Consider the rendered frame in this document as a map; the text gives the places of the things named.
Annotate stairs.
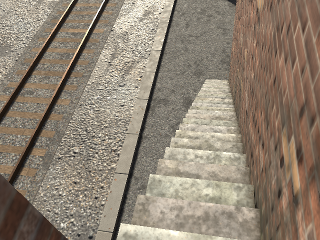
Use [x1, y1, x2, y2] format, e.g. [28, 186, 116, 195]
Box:
[116, 79, 261, 240]

